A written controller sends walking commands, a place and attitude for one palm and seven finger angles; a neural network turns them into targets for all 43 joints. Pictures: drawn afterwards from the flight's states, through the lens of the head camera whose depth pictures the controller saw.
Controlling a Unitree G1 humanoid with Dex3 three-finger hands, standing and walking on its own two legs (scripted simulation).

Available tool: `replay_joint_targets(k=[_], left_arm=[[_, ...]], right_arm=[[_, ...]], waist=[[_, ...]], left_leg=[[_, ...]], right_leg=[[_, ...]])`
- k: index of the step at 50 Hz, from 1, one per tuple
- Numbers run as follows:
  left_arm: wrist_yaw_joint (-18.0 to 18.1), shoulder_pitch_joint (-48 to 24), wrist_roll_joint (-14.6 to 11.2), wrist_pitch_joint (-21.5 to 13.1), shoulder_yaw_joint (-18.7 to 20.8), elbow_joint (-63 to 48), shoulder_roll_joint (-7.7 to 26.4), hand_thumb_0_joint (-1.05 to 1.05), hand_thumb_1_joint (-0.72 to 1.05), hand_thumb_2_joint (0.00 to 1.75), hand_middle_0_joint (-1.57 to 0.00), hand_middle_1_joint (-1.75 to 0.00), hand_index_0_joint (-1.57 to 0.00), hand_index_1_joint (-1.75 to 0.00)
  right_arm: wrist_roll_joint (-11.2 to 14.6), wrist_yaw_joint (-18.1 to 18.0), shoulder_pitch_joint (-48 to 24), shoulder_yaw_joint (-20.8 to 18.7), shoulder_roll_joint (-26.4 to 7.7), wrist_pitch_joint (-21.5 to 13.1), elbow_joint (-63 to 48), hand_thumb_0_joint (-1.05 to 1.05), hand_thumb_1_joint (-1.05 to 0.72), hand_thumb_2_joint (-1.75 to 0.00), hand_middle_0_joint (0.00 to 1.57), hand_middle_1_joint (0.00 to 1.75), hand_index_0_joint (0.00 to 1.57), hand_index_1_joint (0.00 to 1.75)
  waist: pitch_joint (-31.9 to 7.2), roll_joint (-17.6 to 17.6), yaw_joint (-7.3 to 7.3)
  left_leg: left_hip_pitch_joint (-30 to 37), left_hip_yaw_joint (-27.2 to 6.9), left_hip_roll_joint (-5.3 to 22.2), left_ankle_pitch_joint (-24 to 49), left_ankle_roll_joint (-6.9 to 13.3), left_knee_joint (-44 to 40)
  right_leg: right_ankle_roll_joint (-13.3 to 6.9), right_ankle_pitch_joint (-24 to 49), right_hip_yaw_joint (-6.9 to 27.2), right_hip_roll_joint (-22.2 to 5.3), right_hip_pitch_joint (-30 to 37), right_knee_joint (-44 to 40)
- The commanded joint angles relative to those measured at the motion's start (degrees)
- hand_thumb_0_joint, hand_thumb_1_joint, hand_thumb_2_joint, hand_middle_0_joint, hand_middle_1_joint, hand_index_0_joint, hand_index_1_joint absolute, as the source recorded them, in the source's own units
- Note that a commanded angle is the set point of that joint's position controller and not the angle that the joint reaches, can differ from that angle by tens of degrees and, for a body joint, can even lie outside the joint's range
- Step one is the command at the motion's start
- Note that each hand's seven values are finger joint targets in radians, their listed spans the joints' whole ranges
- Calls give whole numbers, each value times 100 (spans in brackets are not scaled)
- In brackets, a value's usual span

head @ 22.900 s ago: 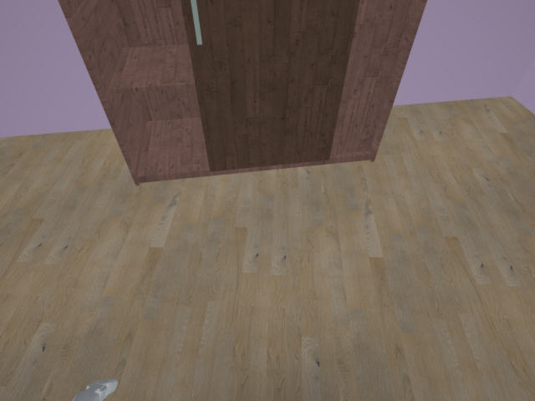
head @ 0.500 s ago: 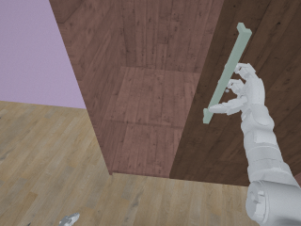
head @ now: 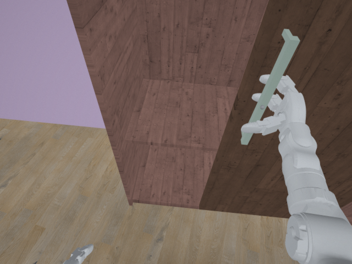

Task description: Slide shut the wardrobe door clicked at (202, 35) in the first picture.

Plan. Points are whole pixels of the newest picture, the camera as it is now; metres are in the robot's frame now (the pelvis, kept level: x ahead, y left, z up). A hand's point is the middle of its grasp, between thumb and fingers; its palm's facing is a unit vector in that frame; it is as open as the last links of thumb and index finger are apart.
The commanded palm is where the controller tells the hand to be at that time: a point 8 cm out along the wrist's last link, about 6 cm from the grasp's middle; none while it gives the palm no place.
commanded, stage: slide the fingers in behind the handle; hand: right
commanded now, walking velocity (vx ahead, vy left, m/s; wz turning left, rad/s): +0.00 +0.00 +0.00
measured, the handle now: (261, 97) +0.50 -0.15 +0.14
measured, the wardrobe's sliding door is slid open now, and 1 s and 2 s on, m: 0.38 0.38 0.38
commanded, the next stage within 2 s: grip the handle and tug to test in 0.66 s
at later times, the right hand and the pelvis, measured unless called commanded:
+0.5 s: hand (255, 104) +0.45 -0.12 +0.15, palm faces +0.01 +1.00 -0.02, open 14.0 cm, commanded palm +0.43 -0.17 +0.15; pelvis +0.00 +0.00 +0.00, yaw +0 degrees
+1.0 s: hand (258, 107) +0.44 -0.13 +0.15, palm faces +0.01 +1.00 -0.02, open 12.8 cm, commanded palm +0.42 -0.17 +0.15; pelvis +0.00 -0.01 +0.00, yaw +0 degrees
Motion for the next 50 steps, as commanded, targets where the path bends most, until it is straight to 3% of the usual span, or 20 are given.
replay_joint_targets(k=[1, 7, 10, 11, 12, 13, 15, 18, 21, 24, 29, 32, 34, 37, 38, 42, 44, 46, 47, 50], left_arm=[[61, 17, -45, -250, 217, -601, 657, 0, 90, 90, -20, -30, -20, -30], [61, 84, -28, -325, 242, -541, 661, 0, 90, 90, -20, -30, -20, -30], [44, 146, 9, -319, 256, -508, 676, 0, 90, 90, -20, -30, -20, -30], [30, 127, 3, -322, 243, -512, 651, 0, 90, 90, -20, -30, -20, -30], [29, 171, 2, -321, 243, -492, 662, 0, 90, 90, -20, -30, -20, -30], [24, 153, -9, -325, 239, -492, 644, 0, 90, 90, -20, -30, -20, -30], [23, 172, 1, -321, 253, -477, 678, 0, 90, 90, -20, -30, -20, -30], [28, 196, -9, -340, 246, -480, 675, 0, 90, 90, -20, -30, -20, -30], [26, 221, -16, -358, 246, -444, 670, 0, 90, 90, -20, -30, -20, -30], [36, 291, -2, -377, 252, -391, 690, 0, 90, 90, -20, -30, -20, -30], [-22, 283, 17, -416, 275, -419, 661, 0, 90, 90, -20, -30, -20, -30], [-27, 266, 11, -389, 282, -437, 675, 0, 90, 90, -20, -30, -20, -30], [-43, 210, 15, -397, 281, -484, 653, 0, 90, 90, -20, -30, -20, -30], [-55, 203, 26, -371, 289, -503, 657, 0, 90, 90, -20, -30, -20, -30], [-60, 173, 19, -371, 290, -533, 651, 0, 90, 90, -20, -30, -20, -30], [-49, 104, 25, -336, 306, -587, 647, 0, 90, 90, -20, -30, -20, -30], [-59, 25, 8, -336, 290, -644, 618, 0, 90, 90, -20, -30, -20, -30], [-61, 21, -4, -313, 290, -606, 590, 0, 90, 90, -20, -30, -20, -30], [-61, 27, -10, -307, 295, -607, 609, 0, 90, 90, -20, -30, -20, -30], [-17, -19, -24, -274, 282, -608, 622, 0, 90, 90, -20, -30, -20, -30]], right_arm=[[34, -40, -2877, -43, -988, -383, -1189, 0, 50, -30, 30, 120, 30, 120], [47, -159, -3240, 36, -840, -522, -1149, 0, 50, -30, 30, 120, 30, 120], [-19, -270, -3124, -188, -1068, -592, -1117, 0, 50, -30, 30, 120, 30, 120], [-56, -260, -3082, -65, -964, -594, -1062, 0, 50, -30, 30, 120, 30, 120], [-104, -270, -3167, -104, -1065, -617, -1043, 0, 50, -30, 30, 120, 30, 120], [-130, -243, -3177, 78, -869, -617, -980, 0, 50, -30, 30, 120, 30, 120], [-113, -246, -3196, -42, -978, -617, -874, 0, 50, -30, 30, 120, 30, 120], [-45, -205, -3211, -11, -888, -617, -812, 0, 50, -30, 30, 120, 30, 120], [-21, -181, -3420, 147, -712, -618, -758, 0, 50, -30, 30, 120, 30, 120], [-50, -228, -3576, 75, -811, -647, -615, 0, 50, -30, 30, 120, 30, 120], [-53, -253, -3353, 176, -602, -707, -842, 0, 50, -30, 30, 120, 30, 120], [-38, -251, -3209, 51, -758, -709, -909, 0, 50, -30, 30, 120, 30, 120], [-41, -258, -3225, 195, -571, -725, -1099, 0, 50, -30, 30, 120, 30, 120], [-90, -280, -3035, 110, -700, -708, -1242, 0, 50, -30, 30, 120, 30, 120], [-74, -271, -2943, 176, -583, -696, -1257, 0, 50, -30, 30, 120, 30, 120], [-35, -274, -2570, -144, -896, -641, -1529, 0, 31, -38, 32, 123, 32, 123], [-43, -238, -2464, 18, -718, -582, -1744, 0, 22, -42, 33, 124, 33, 124], [-75, -238, -2538, 291, -433, -474, -1751, 0, 13, -46, 34, 125, 34, 125], [-63, -246, -2373, 236, -448, -389, -1637, 0, 8, -48, 35, 126, 35, 126], [-29, -267, -2586, 311, -404, -272, -1649, 0, -6, -54, 36, 128, 36, 128]], waist=[[-1553, 308, 108], [-1772, 331, 173], [-1960, 380, 102], [-1879, 238, 107], [-1848, 335, 119], [-1752, 238, 159], [-1676, 389, 158], [-1746, 329, 147], [-1681, 298, 231], [-1634, 424, 257], [-1974, 109, 170], [-1935, 408, 118], [-1931, 240, 112], [-1924, 243, 55], [-1919, 316, 60], [-2070, 362, -67], [-1979, 140, -78], [-1718, 35, 22], [-1622, 237, -6], [-1504, 394, 66]], left_leg=[[1328, -368, 137, 1458, -72, -265], [1262, -393, 121, 1300, -88, -260], [1403, -383, 121, 1534, -78, -185], [1385, -418, 127, 1550, -89, -203], [1371, -394, 127, 1516, -84, -189], [1249, -383, 122, 1450, -76, -198], [1251, -405, 121, 1403, -77, -229], [1261, -374, 109, 1410, -62, -208], [1112, -364, 106, 1310, -75, -237], [1067, -366, 109, 1205, -86, -233], [1079, -332, 99, 1551, -55, -125], [1231, -307, 87, 1636, -54, -111], [1188, -303, 90, 1679, -43, -96], [1251, -294, 91, 1822, -35, -75], [1236, -290, 83, 1828, -39, -80], [1581, -339, 103, 2127, -47, -80], [1507, -320, 113, 2104, -32, -92], [1254, -266, 98, 1983, -34, -138], [1207, -240, 86, 1895, -37, -157], [1189, -246, 90, 1687, -43, -227]], right_leg=[[-50, 1195, 190, -3, -99, -380], [-58, 1090, 206, -2, -9, -354], [-49, 1320, 208, -4, 3, -331], [-55, 1281, 162, 7, -42, -329], [-52, 1248, 189, -1, -76, -341], [-48, 1209, 188, -3, -50, -347], [-66, 1157, 182, -16, -130, -339], [-48, 1162, 202, -10, -66, -360], [-46, 1107, 203, -16, -24, -352], [-54, 1010, 216, -11, -119, -351], [-10, 1468, 224, -16, 208, -272], [-8, 1520, 250, -33, 111, -312], [-1, 1592, 238, -25, 203, -313], [8, 1788, 237, -44, 231, -315], [5, 1795, 233, -49, 267, -313], [-6, 1964, 160, -46, 218, -316], [21, 2020, 163, -52, 282, -349], [46, 2063, 196, -71, 375, -355], [39, 1980, 212, -90, 331, -369], [14, 1688, 220, -73, 259, -416]])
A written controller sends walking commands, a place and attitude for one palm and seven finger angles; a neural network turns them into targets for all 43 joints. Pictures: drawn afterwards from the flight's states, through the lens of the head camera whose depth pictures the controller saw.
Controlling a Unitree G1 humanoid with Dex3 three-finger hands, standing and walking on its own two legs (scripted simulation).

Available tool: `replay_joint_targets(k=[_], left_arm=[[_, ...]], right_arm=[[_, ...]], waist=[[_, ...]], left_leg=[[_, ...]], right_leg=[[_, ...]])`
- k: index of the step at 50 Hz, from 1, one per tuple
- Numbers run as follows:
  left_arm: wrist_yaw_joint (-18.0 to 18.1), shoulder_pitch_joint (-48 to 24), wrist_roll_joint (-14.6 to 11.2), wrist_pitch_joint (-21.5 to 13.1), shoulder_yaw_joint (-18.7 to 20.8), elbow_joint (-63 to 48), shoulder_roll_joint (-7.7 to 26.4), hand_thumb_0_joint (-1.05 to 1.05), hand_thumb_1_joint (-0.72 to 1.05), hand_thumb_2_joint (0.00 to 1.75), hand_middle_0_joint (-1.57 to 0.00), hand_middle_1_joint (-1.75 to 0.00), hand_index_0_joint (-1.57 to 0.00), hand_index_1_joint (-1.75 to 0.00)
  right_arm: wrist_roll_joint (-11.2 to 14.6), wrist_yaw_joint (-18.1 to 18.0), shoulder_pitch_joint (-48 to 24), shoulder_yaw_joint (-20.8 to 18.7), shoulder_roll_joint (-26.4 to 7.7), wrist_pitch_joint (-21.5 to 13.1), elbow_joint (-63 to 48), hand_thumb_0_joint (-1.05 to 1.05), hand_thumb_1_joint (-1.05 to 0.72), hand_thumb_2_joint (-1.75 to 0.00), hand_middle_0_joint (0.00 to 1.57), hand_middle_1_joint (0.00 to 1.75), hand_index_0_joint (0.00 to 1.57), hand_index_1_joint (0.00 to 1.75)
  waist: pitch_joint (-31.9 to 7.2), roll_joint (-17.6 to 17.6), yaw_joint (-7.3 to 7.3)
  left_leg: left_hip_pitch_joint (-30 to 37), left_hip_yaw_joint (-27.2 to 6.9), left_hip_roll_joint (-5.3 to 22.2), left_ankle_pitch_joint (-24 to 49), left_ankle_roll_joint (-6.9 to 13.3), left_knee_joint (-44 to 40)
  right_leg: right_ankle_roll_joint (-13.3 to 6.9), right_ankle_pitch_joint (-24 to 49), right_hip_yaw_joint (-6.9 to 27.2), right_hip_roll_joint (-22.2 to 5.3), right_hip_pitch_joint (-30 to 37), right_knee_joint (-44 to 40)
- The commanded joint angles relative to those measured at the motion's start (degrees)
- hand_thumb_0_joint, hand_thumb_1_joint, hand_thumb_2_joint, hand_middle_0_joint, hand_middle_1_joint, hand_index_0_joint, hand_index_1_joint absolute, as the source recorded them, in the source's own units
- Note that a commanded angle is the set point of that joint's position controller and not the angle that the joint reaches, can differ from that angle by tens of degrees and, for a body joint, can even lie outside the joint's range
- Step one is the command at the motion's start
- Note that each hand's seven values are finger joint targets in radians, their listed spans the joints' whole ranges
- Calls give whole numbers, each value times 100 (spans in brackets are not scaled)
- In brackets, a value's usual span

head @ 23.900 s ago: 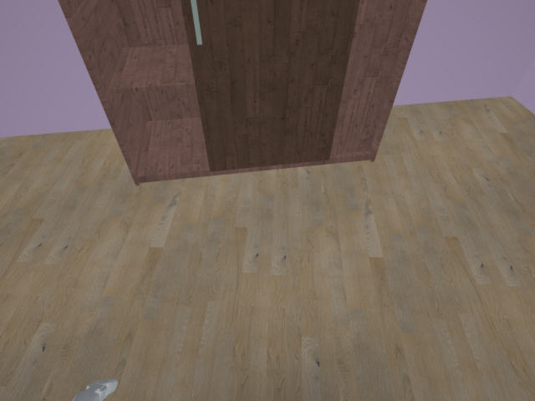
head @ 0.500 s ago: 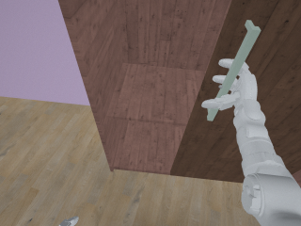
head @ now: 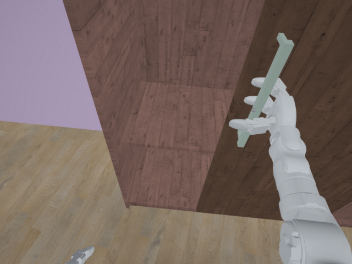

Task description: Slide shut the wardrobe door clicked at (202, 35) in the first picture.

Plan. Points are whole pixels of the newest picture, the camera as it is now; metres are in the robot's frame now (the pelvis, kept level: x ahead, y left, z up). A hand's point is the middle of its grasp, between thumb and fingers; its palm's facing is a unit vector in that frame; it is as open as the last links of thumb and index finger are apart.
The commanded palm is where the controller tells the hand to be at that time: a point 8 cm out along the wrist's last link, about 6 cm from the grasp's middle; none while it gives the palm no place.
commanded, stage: grip the handle and tug to test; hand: right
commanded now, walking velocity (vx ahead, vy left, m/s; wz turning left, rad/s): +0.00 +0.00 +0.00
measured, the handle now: (257, 100) +0.49 -0.15 +0.14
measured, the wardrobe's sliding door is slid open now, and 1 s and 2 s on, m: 0.38 0.38 0.37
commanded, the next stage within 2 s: tug the door sideways, standing still in 1.18 s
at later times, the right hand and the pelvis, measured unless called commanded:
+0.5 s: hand (253, 107) +0.44 -0.12 +0.15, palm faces +0.01 +1.00 -0.01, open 5.3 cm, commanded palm +0.41 -0.17 +0.15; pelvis +0.00 +0.00 +0.00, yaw +0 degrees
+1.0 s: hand (253, 108) +0.44 -0.12 +0.15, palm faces +0.01 +1.00 +0.00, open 5.4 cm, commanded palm +0.39 -0.17 +0.15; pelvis +0.01 +0.00 +0.00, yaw +2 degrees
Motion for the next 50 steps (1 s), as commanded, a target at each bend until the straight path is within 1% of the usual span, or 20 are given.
replay_joint_targets(k=[1, 6, 7, 9, 11, 14, 15, 17, 18, 19, 20, 26, 31, 35, 37, 40, 42, 45, 46, 50], left_arm=[[99, -83, -61, -223, 213, -622, 666, 0, 90, 90, -20, -30, -20, -30], [95, -37, -36, -246, 205, -536, 640, 0, 90, 90, -20, -30, -20, -30], [101, -3, -31, -243, 209, -504, 660, 0, 90, 90, -20, -30, -20, -30], [96, -8, -30, -239, 190, -507, 657, 0, 90, 90, -20, -30, -20, -30], [103, -9, -35, -235, 184, -476, 653, 0, 90, 90, -20, -30, -20, -30], [120, 31, -22, -254, 176, -433, 683, 0, 90, 90, -20, -30, -20, -30], [120, 59, -6, -241, 192, -447, 707, 0, 90, 90, -20, -30, -20, -30], [108, 35, -5, -249, 178, -495, 661, 0, 90, 90, -20, -30, -20, -30], [103, 50, -4, -254, 178, -496, 660, 0, 90, 90, -20, -30, -20, -30], [93, 36, -10, -257, 171, -498, 651, 0, 90, 90, -20, -30, -20, -30], [89, 59, 3, -245, 187, -522, 685, 0, 90, 90, -20, -30, -20, -30], [102, 37, -30, -196, 166, -582, 689, 0, 90, 90, -20, -30, -20, -30], [83, 17, -33, -204, 202, -637, 667, 0, 90, 90, -20, -30, -20, -30], [86, 18, -26, -202, 226, -647, 686, 0, 90, 90, -20, -30, -20, -30], [91, 16, -34, -198, 232, -633, 691, 0, 90, 90, -20, -30, -20, -30], [71, -15, -23, -193, 225, -671, 670, 0, 90, 90, -20, -30, -20, -30], [67, -48, -18, -187, 233, -718, 675, 0, 90, 90, -20, -30, -20, -30], [39, -144, -25, -191, 225, -799, 642, 0, 90, 90, -20, -30, -20, -30], [32, -134, -25, -187, 237, -811, 655, 0, 90, 90, -20, -30, -20, -30], [22, -274, -32, -157, 243, -940, 635, 0, 90, 90, -20, -30, -20, -30]], right_arm=[[65, 35, -2999, 149, -619, -223, -1394, 0, -11, -56, 36, 129, 36, 129], [14, -56, -3193, 315, -410, -233, -1274, 0, -34, -66, 39, 132, 39, 132], [-10, -86, -3196, 147, -624, -254, -1208, 0, -39, -68, 40, 133, 40, 133], [-13, -78, -3206, 246, -523, -271, -1066, 0, -48, -72, 41, 134, 41, 134], [-16, -66, -3407, 373, -400, -298, -932, 0, -57, -76, 42, 135, 42, 135], [-18, -56, -3581, 190, -636, -350, -741, 0, -71, -82, 43, 137, 43, 137], [-44, -61, -3480, -20, -871, -387, -789, 0, -76, -84, 44, 138, 44, 138], [-11, -4, -3320, -3, -816, -434, -895, 0, -85, -88, 44, 139, 44, 139], [7, 17, -3297, -23, -821, -447, -872, 0, -90, -90, 45, 140, 45, 140], [50, 50, -3218, 31, -720, -443, -792, 0, -90, -90, 45, 140, 45, 140], [47, 55, -3119, -135, -918, -462, -830, 0, -90, -90, 45, 140, 45, 140], [23, 122, -2984, -278, -1179, -437, -882, 0, -90, -90, 45, 140, 45, 140], [20, 83, -2833, -186, -1014, -385, -1137, 0, -90, -90, 45, 140, 45, 140], [45, 57, -2784, -115, -901, -339, -1222, 0, -90, -90, 45, 140, 45, 140], [45, 38, -2653, -293, -1098, -324, -1220, 0, -90, -90, 45, 140, 45, 140], [23, 54, -2574, -189, -962, -305, -1436, 0, -90, -90, 45, 140, 45, 140], [53, 56, -2181, -393, -1144, -275, -1544, 0, -90, -90, 45, 140, 45, 140], [87, 132, -1888, -146, -823, -216, -1813, 0, -90, -90, 45, 140, 45, 140], [122, 116, -1766, -327, -985, -197, -1901, 0, -90, -90, 45, 140, 45, 140], [133, 151, -1197, -331, -959, -75, -2390, 0, -90, -90, 45, 140, 45, 140]], waist=[[-1513, 386, 183], [-1623, 152, 220], [-1666, 283, 192], [-1643, 476, 221], [-1518, 417, 292], [-1572, 451, 278], [-1782, 351, 171], [-2023, 196, 127], [-1978, 311, 141], [-1825, 447, 152], [-1886, 544, 89], [-1572, 394, 82], [-1771, 167, 74], [-1760, 471, 100], [-1793, 453, 37], [-1828, 190, -8], [-1959, 323, -97], [-1894, 246, -123], [-1931, 441, -152], [-1985, 309, -270]], left_leg=[[1086, -175, 64, 1659, 0, -219], [890, -171, 65, 1589, 5, -184], [941, -171, 66, 1621, 10, -164], [966, -162, 65, 1586, 2, -163], [850, -181, 64, 1483, -9, -194], [909, -206, 74, 1407, 3, -179], [1027, -218, 73, 1522, 26, -140], [1186, -227, 75, 1782, 25, -91], [1206, -214, 66, 1848, 20, -91], [1210, -216, 59, 1860, 9, -124], [1336, -238, 58, 1945, 13, -114], [1370, -263, 69, 1827, 8, -188], [1318, -242, 53, 1828, 11, -194], [1333, -227, 34, 1865, -4, -209], [1428, -247, 40, 1904, -5, -209], [1440, -242, 56, 2026, 26, -197], [1638, -256, 59, 2228, 12, -169], [1634, -226, 65, 2406, 25, -158], [1742, -235, 62, 2474, 8, -171], [1907, -240, 87, 2726, 20, -142]], right_leg=[[62, 1665, 285, -110, 226, -362], [100, 1760, 316, -96, 412, -296], [105, 1786, 344, -100, 384, -283], [94, 1688, 351, -90, 290, -301], [74, 1562, 338, -89, 261, -302], [55, 1415, 351, -61, 166, -295], [70, 1582, 359, -61, 225, -284], [93, 1843, 331, -54, 326, -248], [95, 1896, 329, -62, 293, -241], [75, 1834, 301, -64, 192, -254], [55, 1868, 293, -63, 110, -255], [25, 1627, 240, -55, -112, -347], [48, 1756, 226, -65, 123, -319], [32, 1782, 230, -91, 116, -341], [39, 1794, 216, -89, 108, -349], [60, 1983, 210, -80, 195, -346], [52, 2110, 174, -88, 174, -342], [81, 2399, 169, -113, 264, -345], [68, 2380, 157, -119, 226, -354], [84, 2690, 117, -136, 281, -368]])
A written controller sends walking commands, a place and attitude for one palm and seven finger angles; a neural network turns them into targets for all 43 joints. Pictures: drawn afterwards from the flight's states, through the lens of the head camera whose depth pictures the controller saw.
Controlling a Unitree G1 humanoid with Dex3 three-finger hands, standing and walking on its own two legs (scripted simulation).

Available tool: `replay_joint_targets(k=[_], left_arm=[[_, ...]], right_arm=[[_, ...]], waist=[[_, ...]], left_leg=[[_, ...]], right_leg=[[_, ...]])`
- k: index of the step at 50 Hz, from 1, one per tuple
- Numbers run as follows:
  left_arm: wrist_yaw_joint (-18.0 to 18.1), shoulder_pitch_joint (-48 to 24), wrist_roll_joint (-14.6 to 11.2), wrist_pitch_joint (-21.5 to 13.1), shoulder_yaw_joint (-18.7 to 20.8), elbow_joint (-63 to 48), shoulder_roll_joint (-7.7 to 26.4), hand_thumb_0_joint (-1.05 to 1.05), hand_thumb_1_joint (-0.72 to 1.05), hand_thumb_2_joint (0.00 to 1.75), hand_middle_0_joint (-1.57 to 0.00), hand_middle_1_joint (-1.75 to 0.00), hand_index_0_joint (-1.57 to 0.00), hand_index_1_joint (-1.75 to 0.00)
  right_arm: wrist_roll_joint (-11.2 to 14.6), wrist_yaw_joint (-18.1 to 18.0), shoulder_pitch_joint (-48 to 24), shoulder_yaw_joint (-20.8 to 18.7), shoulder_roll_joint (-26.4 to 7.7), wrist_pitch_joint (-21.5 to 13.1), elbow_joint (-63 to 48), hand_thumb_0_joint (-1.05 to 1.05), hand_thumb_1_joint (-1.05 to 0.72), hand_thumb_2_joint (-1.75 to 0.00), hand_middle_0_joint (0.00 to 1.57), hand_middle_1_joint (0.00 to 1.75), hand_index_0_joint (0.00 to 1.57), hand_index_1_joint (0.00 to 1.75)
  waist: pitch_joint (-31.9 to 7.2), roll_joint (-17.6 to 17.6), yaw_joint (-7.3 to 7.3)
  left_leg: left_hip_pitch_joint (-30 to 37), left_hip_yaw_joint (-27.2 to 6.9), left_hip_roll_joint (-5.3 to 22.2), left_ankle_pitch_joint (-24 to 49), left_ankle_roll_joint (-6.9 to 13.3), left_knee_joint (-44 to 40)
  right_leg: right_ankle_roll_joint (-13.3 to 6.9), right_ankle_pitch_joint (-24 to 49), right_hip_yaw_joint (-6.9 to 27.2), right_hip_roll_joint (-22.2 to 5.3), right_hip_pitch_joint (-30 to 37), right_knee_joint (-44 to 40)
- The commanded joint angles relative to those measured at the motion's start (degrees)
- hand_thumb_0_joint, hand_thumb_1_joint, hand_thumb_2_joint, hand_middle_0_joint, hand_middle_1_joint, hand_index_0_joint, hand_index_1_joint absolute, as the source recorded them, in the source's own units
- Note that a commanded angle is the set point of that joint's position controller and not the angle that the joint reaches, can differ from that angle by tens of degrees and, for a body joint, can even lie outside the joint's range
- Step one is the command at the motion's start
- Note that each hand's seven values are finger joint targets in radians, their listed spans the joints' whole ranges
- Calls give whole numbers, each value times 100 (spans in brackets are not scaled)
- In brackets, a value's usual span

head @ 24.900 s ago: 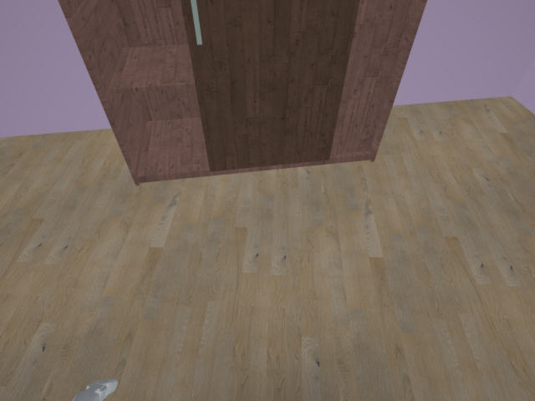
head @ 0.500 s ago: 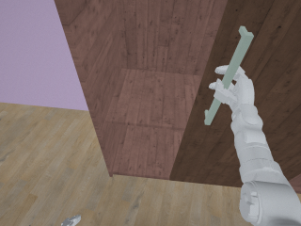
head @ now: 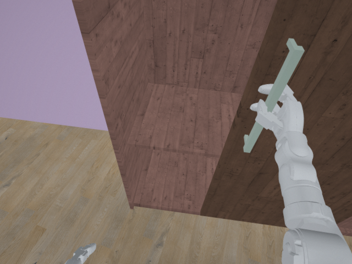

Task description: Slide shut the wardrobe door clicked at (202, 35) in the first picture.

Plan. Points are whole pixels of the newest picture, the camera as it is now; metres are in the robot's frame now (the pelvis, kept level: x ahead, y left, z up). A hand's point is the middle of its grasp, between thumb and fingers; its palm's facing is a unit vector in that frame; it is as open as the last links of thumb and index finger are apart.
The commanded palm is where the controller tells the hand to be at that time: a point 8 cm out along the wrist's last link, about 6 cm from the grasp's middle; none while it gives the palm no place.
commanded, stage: grip the handle and tug to test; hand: right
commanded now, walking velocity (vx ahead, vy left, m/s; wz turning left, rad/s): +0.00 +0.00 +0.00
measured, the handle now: (265, 105) +0.48 -0.16 +0.13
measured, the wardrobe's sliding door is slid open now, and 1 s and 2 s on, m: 0.38 0.37 0.33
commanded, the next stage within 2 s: tug the door sideways, standing still in 0.18 s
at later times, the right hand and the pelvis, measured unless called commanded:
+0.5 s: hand (260, 114) +0.43 -0.13 +0.15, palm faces +0.07 +1.00 +0.00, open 5.6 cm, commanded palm +0.40 -0.16 +0.14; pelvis +0.02 -0.01 +0.00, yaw -3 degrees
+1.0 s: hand (254, 115) +0.42 -0.12 +0.15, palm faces +0.08 +1.00 -0.05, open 5.8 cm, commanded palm +0.40 -0.11 +0.14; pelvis +0.00 -0.01 +0.00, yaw -5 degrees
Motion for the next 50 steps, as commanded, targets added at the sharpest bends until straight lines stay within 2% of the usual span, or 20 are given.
replay_joint_targets(k=[1, 2, 5, 7, 8, 11, 13, 14, 15, 17, 18, 21, 24, 30, 34, 37, 41, 45, 46, 50], left_arm=[[49, -278, -60, -237, 242, -811, 643, 0, 90, 90, -20, -30, -20, -30], [40, -294, -59, -237, 242, -831, 630, 0, 90, 90, -20, -30, -20, -30], [40, -345, -60, -202, 258, -882, 634, 0, 90, 90, -20, -30, -20, -30], [28, -400, -70, -203, 262, -937, 598, 0, 90, 90, -20, -30, -20, -30], [21, -439, -70, -201, 265, -975, 584, 0, 90, 90, -20, -30, -20, -30], [26, -491, -82, -168, 257, -982, 571, 0, 90, 90, -20, -30, -20, -30], [30, -551, -83, -149, 255, -987, 552, 0, 90, 90, -20, -30, -20, -30], [29, -554, -81, -156, 269, -993, 543, 0, 90, 90, -20, -30, -20, -30], [39, -541, -86, -137, 253, -935, 558, 0, 90, 90, -20, -30, -20, -30], [81, -412, -71, -101, 273, -767, 588, 0, 90, 90, -20, -30, -20, -30], [102, -376, -61, -74, 276, -702, 594, 0, 90, 90, -20, -30, -20, -30], [105, -304, -30, -51, 281, -620, 537, 0, 90, 90, -20, -30, -20, -30], [73, -279, -4, -62, 270, -549, 494, 0, 90, 90, -20, -30, -20, -30], [19, -295, 26, -80, 253, -497, 495, 0, 90, 90, -20, -30, -20, -30], [3, -332, 29, -161, 227, -456, 468, 0, 90, 90, -20, -30, -20, -30], [-27, -334, 23, -213, 200, -410, 463, 0, 90, 90, -20, -30, -20, -30], [-76, -285, 30, -307, 216, -346, 465, 0, 90, 90, -20, -30, -20, -30], [-110, -216, 43, -383, 241, -266, 505, 0, 90, 90, -20, -30, -20, -30], [-114, -227, 38, -405, 238, -265, 491, 0, 90, 90, -20, -30, -20, -30], [-149, -175, 40, -461, 247, -193, 511, 0, 90, 90, -20, -30, -20, -30]], right_arm=[[60, 141, -1531, -125, -925, -333, -1920, 0, -90, -90, 45, 140, 45, 140], [66, 138, -1431, -49, -799, -274, -2020, 0, -90, -90, 45, 140, 45, 140], [78, 121, -1027, -70, -802, -95, -2357, 0, -90, -90, 45, 140, 45, 140], [116, 116, -715, -113, -788, 21, -2717, 0, -90, -90, 45, 140, 45, 140], [143, 119, -506, -78, -691, 81, -2852, 0, -90, -90, 45, 140, 45, 140], [134, 89, -331, -23, -651, 256, -3126, 0, -90, -90, 45, 140, 45, 140], [99, 54, -468, 171, -492, 353, -3370, 0, -90, -90, 45, 140, 45, 140], [107, 34, -378, 202, -406, 406, -3430, 0, -90, -90, 45, 140, 45, 140], [69, 0, -829, 515, -185, 459, -3379, 0, -90, -90, 45, 140, 45, 140], [20, -147, -1572, 504, -268, 583, -3068, 0, -90, -90, 45, 140, 45, 140], [-19, -209, -1815, 509, -269, 636, -2876, 0, -90, -90, 45, 140, 45, 140], [-82, -289, -1922, 857, 178, 719, -2654, 0, -90, -90, 45, 140, 45, 140], [-121, -330, -2200, 1193, 506, 664, -2701, 0, -90, -90, 45, 140, 45, 140], [-179, -320, -2533, 1751, 1011, 418, -2315, 0, -90, -90, 45, 140, 45, 140], [-132, -275, -2892, 2004, 1277, 239, -2196, 0, -90, -90, 45, 140, 45, 140], [-109, -266, -3031, 2204, 1493, 155, -1942, 0, -90, -90, 45, 140, 45, 140], [-119, -328, -3290, 2470, 1744, -4, -1889, 0, -90, -90, 45, 140, 45, 140], [-112, -398, -3341, 2459, 1748, -100, -1654, 0, -90, -90, 45, 140, 45, 140], [-94, -412, -3465, 2487, 1795, -127, -1724, 0, -90, -90, 45, 140, 45, 140], [-106, -436, -3445, 2529, 1843, -178, -1521, 0, -90, -90, 45, 140, 45, 140]], waist=[[-1845, 252, -320], [-1826, 215, -329], [-1859, 354, -371], [-1977, 260, -451], [-1989, 395, -466], [-1880, 314, -456], [-1812, 112, -399], [-1826, 198, -399], [-1689, 179, -242], [-1543, 302, -69], [-1502, 325, -17], [-1640, 220, 43], [-1917, -18, 69], [-1780, 485, 174], [-1772, 213, 201], [-1618, 168, 225], [-1686, 112, 272], [-1666, 394, 279], [-1709, 250, 276], [-1714, 291, 253]], left_leg=[[1788, -104, 170, 2687, 12, 13], [1761, -92, 171, 2730, 5, 0], [1877, -76, 176, 2981, 3, 7], [2021, -80, 200, 3222, 4, 24], [2086, -65, 207, 3345, -4, 29], [2048, -41, 208, 3431, -5, 16], [1894, -18, 196, 3370, 1, 2], [1844, 2, 189, 3350, -12, -12], [1667, 7, 177, 3313, -18, -48], [1401, 42, 139, 3076, -33, -58], [1296, 37, 132, 2993, -37, -65], [1181, 71, 135, 3026, -39, -12], [1053, 101, 142, 2997, -28, 69], [830, 150, 109, 2516, -25, 71], [654, 162, 114, 2243, -4, 115], [493, 174, 104, 1932, 16, 100], [309, 203, 98, 1722, 22, 151], [253, 231, 84, 1602, 24, 183], [229, 221, 88, 1600, 19, 192], [167, 235, 83, 1583, 29, 244]], right_leg=[[99, 2712, 236, -80, 144, -188], [102, 2781, 221, -84, 197, -186], [113, 3113, 225, -113, 272, -169], [160, 3411, 219, -124, 371, -176], [167, 3513, 210, -137, 386, -183], [196, 3690, 214, -158, 462, -181], [223, 3861, 231, -164, 643, -155], [226, 3907, 233, -173, 716, -130], [211, 3875, 242, -176, 748, -90], [211, 3695, 323, -183, 757, -60], [195, 3607, 339, -165, 763, -23], [210, 3848, 376, -143, 907, 70], [305, 4217, 472, -140, 1154, 171], [249, 3705, 587, -140, 1054, 155], [283, 3525, 663, -130, 1109, 162], [271, 3152, 709, -122, 1015, 144], [307, 3110, 808, -147, 1075, 166], [314, 2951, 856, -139, 990, 169], [329, 2958, 851, -139, 1014, 158], [366, 3088, 884, -143, 1024, 189]])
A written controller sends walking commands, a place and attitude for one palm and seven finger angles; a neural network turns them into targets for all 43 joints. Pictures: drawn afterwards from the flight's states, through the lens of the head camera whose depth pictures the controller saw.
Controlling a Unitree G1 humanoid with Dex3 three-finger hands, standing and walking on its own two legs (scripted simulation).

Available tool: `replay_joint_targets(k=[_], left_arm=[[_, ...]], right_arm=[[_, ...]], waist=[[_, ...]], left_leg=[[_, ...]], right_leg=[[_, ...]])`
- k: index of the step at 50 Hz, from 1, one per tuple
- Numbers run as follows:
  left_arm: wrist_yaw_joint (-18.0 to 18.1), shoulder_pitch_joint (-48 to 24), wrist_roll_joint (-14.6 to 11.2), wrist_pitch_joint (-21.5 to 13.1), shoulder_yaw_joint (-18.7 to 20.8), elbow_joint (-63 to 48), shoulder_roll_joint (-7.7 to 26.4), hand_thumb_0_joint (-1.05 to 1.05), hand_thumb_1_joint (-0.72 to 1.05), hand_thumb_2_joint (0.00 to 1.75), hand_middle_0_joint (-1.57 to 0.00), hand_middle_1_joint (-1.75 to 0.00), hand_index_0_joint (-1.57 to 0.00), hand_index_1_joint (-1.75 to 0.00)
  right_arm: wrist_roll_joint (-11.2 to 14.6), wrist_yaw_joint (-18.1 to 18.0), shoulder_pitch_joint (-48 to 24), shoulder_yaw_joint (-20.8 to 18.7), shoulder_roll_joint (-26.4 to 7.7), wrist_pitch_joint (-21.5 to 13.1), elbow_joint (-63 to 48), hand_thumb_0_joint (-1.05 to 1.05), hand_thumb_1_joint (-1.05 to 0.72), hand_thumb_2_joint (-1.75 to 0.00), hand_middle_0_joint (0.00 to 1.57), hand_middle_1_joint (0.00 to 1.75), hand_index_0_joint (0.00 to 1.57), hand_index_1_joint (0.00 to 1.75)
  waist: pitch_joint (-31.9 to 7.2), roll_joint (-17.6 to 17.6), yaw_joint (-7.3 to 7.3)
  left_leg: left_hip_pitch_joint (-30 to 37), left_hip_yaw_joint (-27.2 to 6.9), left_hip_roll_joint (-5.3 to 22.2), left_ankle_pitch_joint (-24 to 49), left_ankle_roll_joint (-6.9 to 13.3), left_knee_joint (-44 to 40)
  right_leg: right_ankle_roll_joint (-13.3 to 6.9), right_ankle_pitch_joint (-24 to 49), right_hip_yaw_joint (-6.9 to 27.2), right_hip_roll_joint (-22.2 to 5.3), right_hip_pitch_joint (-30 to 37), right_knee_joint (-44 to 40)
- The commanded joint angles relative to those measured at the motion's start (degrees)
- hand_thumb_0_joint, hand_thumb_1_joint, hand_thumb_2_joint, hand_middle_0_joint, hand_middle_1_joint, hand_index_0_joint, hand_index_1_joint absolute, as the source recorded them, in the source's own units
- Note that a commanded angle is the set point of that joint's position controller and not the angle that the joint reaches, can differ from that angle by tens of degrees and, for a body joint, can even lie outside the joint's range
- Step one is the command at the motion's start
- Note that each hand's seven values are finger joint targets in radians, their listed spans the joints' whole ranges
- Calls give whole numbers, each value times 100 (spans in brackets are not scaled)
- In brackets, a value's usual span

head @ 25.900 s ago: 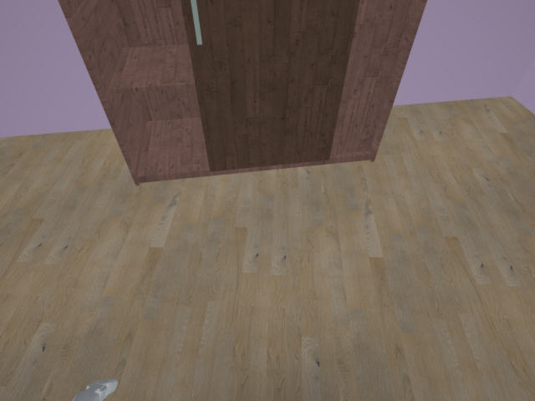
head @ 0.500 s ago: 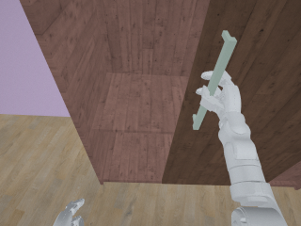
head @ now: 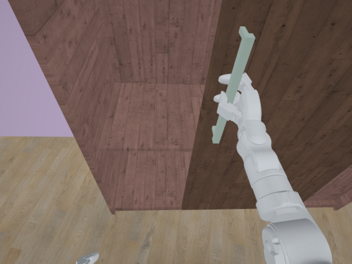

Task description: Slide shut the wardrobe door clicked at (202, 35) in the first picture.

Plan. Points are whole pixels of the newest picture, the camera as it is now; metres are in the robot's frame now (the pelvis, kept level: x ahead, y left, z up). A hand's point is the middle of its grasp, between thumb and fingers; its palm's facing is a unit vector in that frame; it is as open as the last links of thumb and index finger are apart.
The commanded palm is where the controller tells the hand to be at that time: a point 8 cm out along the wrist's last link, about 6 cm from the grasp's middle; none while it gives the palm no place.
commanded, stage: tug the door sideways, standing still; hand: right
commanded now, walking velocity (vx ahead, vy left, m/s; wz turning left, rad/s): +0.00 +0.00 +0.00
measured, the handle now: (226, 95) +0.49 -0.09 +0.14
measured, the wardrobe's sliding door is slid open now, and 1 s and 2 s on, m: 0.37 0.33 0.08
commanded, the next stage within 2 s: step sideways, sliding the door along in 0.12 s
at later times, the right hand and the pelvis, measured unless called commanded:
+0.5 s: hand (212, 106) +0.43 -0.05 +0.15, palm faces -0.05 +0.98 -0.17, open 5.9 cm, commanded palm +0.42 -0.09 +0.15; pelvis -0.01 +0.02 -0.01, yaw +3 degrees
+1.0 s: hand (200, 104) +0.44 -0.02 +0.15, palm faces +0.18 +0.98 -0.09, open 6.0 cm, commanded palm +0.41 +0.00 +0.15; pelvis +0.02 +0.14 -0.01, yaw -2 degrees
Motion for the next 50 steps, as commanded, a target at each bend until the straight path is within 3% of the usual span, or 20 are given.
replay_joint_targets(k=[1, 11, 12, 13, 16, 22, 27, 29, 30, 31, 32, 34, 38, 39, 40, 41, 42, 43, 45, 50], left_arm=[[15, -170, -40, -337, 192, -657, 610, 0, 90, 90, -20, -30, -20, -30], [-47, -93, -28, -397, 208, -580, 616, 0, 90, 90, -20, -30, -20, -30], [234, -365, -81, -164, 279, -754, 806, 0, 90, 90, -20, -30, -20, -30], [347, -596, -66, -38, 221, -759, 601, 0, 90, 90, -20, -30, -20, -30], [494, -753, -66, 64, 218, -916, 525, 0, 90, 90, -20, -30, -20, -30], [577, -800, 23, 330, 303, -983, 504, 0, 90, 90, -20, -30, -20, -30], [564, -888, -10, 567, 286, -1052, 562, 0, 90, 90, -20, -30, -20, -30], [561, -922, -88, 607, 332, -1141, 542, 0, 90, 90, -20, -30, -20, -30], [553, -994, -105, 603, 362, -1141, 441, 0, 90, 90, -20, -30, -20, -30], [537, -1197, -103, 542, 377, -1130, 358, 0, 90, 90, -20, -30, -20, -30], [531, -1235, -150, 470, 426, -1056, 436, 0, 90, 90, -20, -30, -20, -30], [508, -1328, -80, 380, 327, -1005, 317, 0, 90, 90, -20, -30, -20, -30], [516, -1365, -23, 400, 301, -1035, 260, 0, 90, 90, -20, -30, -20, -30], [509, -1266, -39, 391, 385, -1079, 372, 0, 90, 90, -20, -30, -20, -30], [469, -1301, -44, 413, 509, -1212, 639, 0, 90, 90, -20, -30, -20, -30], [320, -1362, -107, 449, 426, -1316, 472, 0, 90, 90, -20, -30, -20, -30], [227, -1574, -124, 464, 408, -1422, 474, 0, 90, 90, -20, -30, -20, -30], [289, -1468, -127, 462, 392, -1333, 355, 0, 90, 90, -20, -30, -20, -30], [195, -1484, -79, 450, 400, -1428, 439, 0, 90, 90, -20, -30, -20, -30], [145, -1631, -133, 522, 441, -1583, 611, 0, 90, 90, -20, -30, -20, -30]], right_arm=[[-71, 554, -3129, 1121, 1176, -493, -1484, 0, -90, -90, 45, 140, 45, 140], [-100, 376, -3727, 1038, 1078, -619, -1453, 0, -90, -90, 45, 140, 45, 140], [-535, 151, -4137, -1002, -2199, -954, -1992, 0, -90, -90, 45, 140, 45, 140], [-539, 241, -3779, -292, -1206, -1013, -1694, 0, -90, -90, 45, 140, 45, 140], [-486, 354, -3306, 43, -662, -1049, -1641, 0, -90, -90, 45, 140, 45, 140], [-471, 403, -3441, 26, -750, -1031, -1886, 0, -90, -90, 45, 140, 45, 140], [-450, 366, -3094, -204, -955, -941, -1976, 0, -90, -90, 45, 140, 45, 140], [-503, 427, -2974, 2, -727, -913, -2214, 0, -90, -90, 45, 140, 45, 140], [-537, 453, -2941, 131, -642, -873, -2217, 0, -90, -90, 45, 140, 45, 140], [-515, 471, -3024, 152, -562, -870, -2237, 0, -90, -90, 45, 140, 45, 140], [-541, 463, -2914, 334, -380, -824, -2191, 0, -90, -90, 45, 140, 45, 140], [-532, 446, -3221, 614, -61, -908, -2558, 0, -90, -90, 45, 140, 45, 140], [-560, 403, -3305, 958, 162, -1127, -3175, 0, -90, -90, 45, 140, 45, 140], [-505, 400, -3306, 1076, 207, -1148, -3346, 0, -90, -90, 45, 140, 45, 140], [-398, 444, -3181, 1222, 326, -1097, -3372, 0, -90, -90, 45, 140, 45, 140], [-341, 532, -3210, 1425, 551, -1048, -3588, 0, -90, -90, 45, 140, 45, 140], [-328, 552, -3317, 1391, 549, -1008, -3638, 0, -90, -90, 45, 140, 45, 140], [-390, 557, -3246, 1442, 550, -1004, -3751, 0, -90, -90, 45, 140, 45, 140], [-429, 572, -3310, 1613, 648, -1023, -4193, 0, -90, -90, 45, 140, 45, 140], [-542, 502, -2878, 1371, 266, -876, -4274, 0, -90, -90, 45, 140, 45, 140]], waist=[[-1750, 134, 655], [-1855, 246, 713], [-1578, 415, 251], [-1335, 656, 383], [-1360, 334, 349], [-1152, -567, 467], [-1055, 56, 351], [-1400, 743, 275], [-1426, 1603, 288], [-1086, 1799, 234], [-879, 1719, 164], [-572, 754, 227], [-1210, 408, 433], [-1444, 90, 521], [-1501, -1080, 465], [-1732, -846, 308], [-1507, -301, 230], [-1191, 30, 352], [-1297, -91, 382], [-1357, -1294, 412]], left_leg=[[168, -192, -208, 1887, 132, -72], [133, -218, -231, 2051, 110, -36], [782, -633, 227, 1384, 65, -276], [1055, -592, 275, 1354, 51, -335], [873, -464, 218, 1258, 67, 54], [-1142, -592, -106, -1186, 109, 1594], [167, -499, -148, -216, 233, 271], [2202, -952, 202, 2031, 503, -606], [2887, -2168, 1036, 2961, 1043, -802], [2675, -2876, 1639, 3201, 1482, -1187], [2418, -2965, 1723, 3330, 1572, -1169], [1955, -2180, 1503, 3184, 1372, -964], [1512, -877, 794, 2789, 726, 43], [630, -701, 611, 2266, 415, 897], [-849, -585, 57, -25, 12, 2365], [-1182, -1154, -50, -1321, -6, 3645], [-1433, -1595, 119, -1363, 31, 4091], [-1913, -1448, 276, -1356, 50, 3821], [-1589, -1334, 388, -1365, 23, 3196], [259, -24, -35, -297, -38, 1165]], right_leg=[[452, 3225, 417, -383, 1259, -163], [456, 3386, 411, -373, 1296, -91], [137, 2417, 358, -670, 609, -307], [63, 1804, 274, -645, 479, -516], [25, 2058, 470, -992, 820, -500], [-554, 3763, 1929, -2167, 2672, -544], [-449, 4395, 1057, -1970, 2142, 465], [-59, 3477, 34, -1317, 630, 1593], [205, 1715, -306, -715, -413, 2482], [354, -939, -210, -259, -947, 3156], [306, -1336, 169, -455, -1043, 3667], [270, -1206, 143, -676, -729, 2900], [288, 1377, -506, -794, 1219, -304], [76, 2212, -71, -1281, 2285, -807], [-619, 3966, 1783, -2774, 3086, -828], [-1112, 4127, 2511, -3461, 3313, -810], [-1260, 3500, 2331, -3671, 3133, -777], [-1226, 4473, 1769, -3441, 3470, -413], [-983, 4338, 1176, -3183, 3183, -151], [-277, 4569, -270, -2443, 2517, 259]])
